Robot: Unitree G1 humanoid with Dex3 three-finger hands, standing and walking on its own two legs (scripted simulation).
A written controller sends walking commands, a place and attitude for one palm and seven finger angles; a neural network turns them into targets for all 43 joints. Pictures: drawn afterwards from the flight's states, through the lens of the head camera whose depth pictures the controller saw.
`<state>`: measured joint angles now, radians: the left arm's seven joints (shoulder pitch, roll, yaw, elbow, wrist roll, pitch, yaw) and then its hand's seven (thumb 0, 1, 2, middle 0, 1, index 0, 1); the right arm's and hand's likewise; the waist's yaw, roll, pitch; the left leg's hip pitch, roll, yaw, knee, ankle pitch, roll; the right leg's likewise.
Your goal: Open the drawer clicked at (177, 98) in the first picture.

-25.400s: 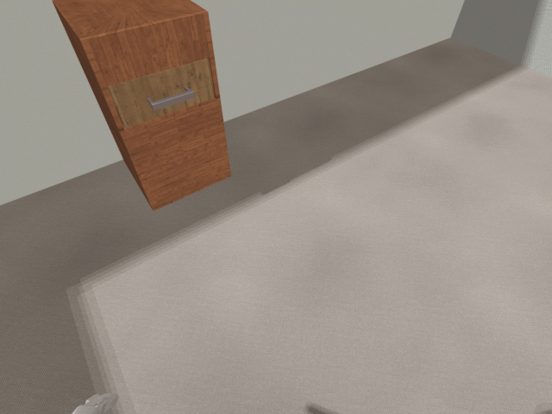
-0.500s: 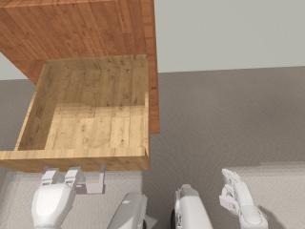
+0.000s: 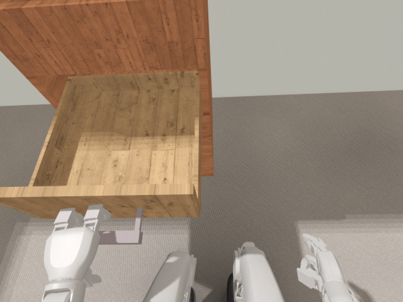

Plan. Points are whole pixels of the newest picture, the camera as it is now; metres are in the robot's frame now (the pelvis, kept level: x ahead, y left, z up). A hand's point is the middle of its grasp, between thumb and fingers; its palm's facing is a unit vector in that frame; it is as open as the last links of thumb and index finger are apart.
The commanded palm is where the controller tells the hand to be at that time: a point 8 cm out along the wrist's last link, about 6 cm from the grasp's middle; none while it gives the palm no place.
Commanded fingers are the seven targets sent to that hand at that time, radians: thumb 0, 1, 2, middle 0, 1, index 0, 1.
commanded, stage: lift the hand off the handle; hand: left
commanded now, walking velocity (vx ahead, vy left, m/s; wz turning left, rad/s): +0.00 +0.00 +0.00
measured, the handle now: (101, 225) +0.26 +0.23 -0.04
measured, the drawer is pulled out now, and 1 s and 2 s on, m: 0.30 0.30 0.30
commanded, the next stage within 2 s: none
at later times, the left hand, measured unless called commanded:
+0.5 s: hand (93, 247) +0.22 +0.25 -0.06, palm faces -0.06 -0.04 -1.00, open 13.7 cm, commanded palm +0.21 +0.25 +0.00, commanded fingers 0.00 -0.50 0.30 -0.30 -1.20 -0.30 -1.20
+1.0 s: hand (81, 244) +0.22 +0.25 -0.02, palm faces -0.09 -0.06 -0.99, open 13.4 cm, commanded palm +0.21 +0.25 +0.04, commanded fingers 0.00 -0.50 0.30 -0.30 -1.20 -0.30 -1.20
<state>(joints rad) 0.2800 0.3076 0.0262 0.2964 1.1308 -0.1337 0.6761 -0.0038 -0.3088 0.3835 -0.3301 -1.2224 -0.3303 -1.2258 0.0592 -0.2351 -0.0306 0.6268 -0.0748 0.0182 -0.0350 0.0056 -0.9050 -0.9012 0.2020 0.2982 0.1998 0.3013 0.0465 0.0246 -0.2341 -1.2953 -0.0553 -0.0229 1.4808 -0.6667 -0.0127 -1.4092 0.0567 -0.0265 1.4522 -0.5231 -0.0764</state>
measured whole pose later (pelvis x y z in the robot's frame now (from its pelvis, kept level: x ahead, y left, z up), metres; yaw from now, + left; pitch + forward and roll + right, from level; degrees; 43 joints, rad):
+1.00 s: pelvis +0.01 +0.01 +0.04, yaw -1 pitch +23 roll +1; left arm 0.29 0.30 -0.03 0.30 1.11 -0.07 0.65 0.00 -0.49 0.30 -0.32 -1.20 -0.41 -1.22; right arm 0.09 -0.25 -0.03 0.61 -0.06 0.01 -0.05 0.01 -0.91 -0.90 0.20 0.30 0.20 0.30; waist 0.02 0.04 -0.21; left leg -1.11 -0.05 -0.03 1.32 -0.61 0.00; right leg -1.21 0.06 -0.02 1.28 -0.47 -0.06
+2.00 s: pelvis +0.04 +0.01 +0.09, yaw -1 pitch +17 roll +1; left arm 0.42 0.29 -0.06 0.11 1.07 -0.02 0.59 -0.01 -0.49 0.30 -0.32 -1.20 -0.34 -1.21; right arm 0.14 -0.25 -0.02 0.54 -0.05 0.06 0.00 0.01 -0.91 -0.90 0.20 0.30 0.20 0.30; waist 0.04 0.06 -0.19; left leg -0.79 -0.05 -0.02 1.06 -0.56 0.02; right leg -0.90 0.06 0.01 1.05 -0.44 -0.05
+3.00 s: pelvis +0.05 +0.03 +0.12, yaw -2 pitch +11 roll +0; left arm 0.54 0.35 -0.03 -0.11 1.03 -0.01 0.50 0.00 -0.49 0.30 -0.32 -1.20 -0.32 -1.21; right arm 0.17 -0.24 -0.02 0.52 -0.02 0.08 0.02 0.01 -0.91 -0.90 0.20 0.30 0.20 0.30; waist 0.07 0.08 -0.15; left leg -0.56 -0.05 0.00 0.88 -0.50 0.04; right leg -0.67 0.06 0.04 0.88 -0.39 -0.03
